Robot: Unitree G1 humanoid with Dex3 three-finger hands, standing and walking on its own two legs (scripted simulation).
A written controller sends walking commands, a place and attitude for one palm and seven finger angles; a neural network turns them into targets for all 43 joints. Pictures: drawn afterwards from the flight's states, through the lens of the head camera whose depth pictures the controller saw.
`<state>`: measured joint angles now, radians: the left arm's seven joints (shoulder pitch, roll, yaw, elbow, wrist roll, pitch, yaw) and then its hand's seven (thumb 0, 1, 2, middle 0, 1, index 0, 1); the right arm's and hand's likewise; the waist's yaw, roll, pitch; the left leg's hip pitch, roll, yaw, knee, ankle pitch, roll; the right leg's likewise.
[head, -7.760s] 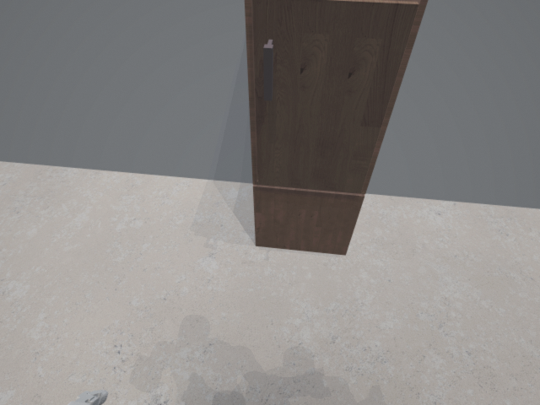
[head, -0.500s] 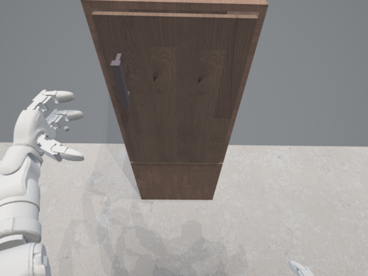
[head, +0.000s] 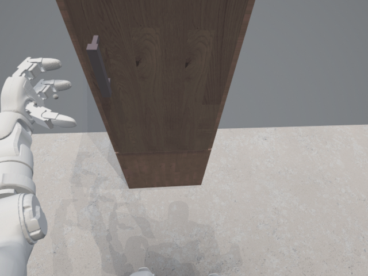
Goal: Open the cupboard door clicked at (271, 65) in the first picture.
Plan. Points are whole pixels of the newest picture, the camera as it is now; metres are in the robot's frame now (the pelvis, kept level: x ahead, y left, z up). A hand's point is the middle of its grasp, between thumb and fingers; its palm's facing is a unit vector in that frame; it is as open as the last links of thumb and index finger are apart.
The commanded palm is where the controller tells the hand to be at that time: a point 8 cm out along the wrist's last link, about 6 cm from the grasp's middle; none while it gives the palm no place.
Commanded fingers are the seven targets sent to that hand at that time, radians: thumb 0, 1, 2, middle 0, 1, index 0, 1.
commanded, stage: move the hooked fingers beside the handle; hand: left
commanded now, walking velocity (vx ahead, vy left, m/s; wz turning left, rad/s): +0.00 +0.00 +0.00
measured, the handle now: (101, 67) +0.56 +0.19 +0.12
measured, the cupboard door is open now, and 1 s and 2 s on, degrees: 0 0 0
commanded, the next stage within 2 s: slide the fingers in behind the handle in 1.20 s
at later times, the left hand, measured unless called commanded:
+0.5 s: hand (66, 76) +0.51 +0.25 +0.13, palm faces +0.04 -1.00 +0.01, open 14.0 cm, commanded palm +0.48 +0.30 +0.12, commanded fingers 0.00 -0.50 0.30 -0.30 -1.20 -0.30 -1.20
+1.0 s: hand (65, 83) +0.50 +0.25 +0.12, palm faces +0.04 -1.00 +0.02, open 14.0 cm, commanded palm +0.48 +0.30 +0.11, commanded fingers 0.00 -0.50 0.30 -0.30 -1.20 -0.30 -1.20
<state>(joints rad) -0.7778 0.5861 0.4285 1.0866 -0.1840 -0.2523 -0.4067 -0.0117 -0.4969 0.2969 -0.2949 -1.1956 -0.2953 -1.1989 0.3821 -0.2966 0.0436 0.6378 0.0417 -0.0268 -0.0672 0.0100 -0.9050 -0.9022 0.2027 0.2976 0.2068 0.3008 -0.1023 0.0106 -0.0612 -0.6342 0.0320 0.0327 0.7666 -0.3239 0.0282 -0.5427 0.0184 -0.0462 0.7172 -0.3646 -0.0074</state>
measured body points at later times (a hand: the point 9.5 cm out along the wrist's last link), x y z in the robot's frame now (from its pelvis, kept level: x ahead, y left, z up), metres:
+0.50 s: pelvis +0.01 +0.00 -0.01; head +0.11 +0.02 +0.43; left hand +0.51 +0.30 +0.13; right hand -0.01 -0.27 -0.11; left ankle +0.03 +0.10 -0.71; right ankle -0.01 -0.12 -0.71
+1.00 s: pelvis +0.01 +0.00 -0.01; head +0.10 +0.03 +0.43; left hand +0.49 +0.30 +0.13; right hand +0.04 -0.27 -0.11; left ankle +0.03 +0.10 -0.71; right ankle -0.01 -0.12 -0.71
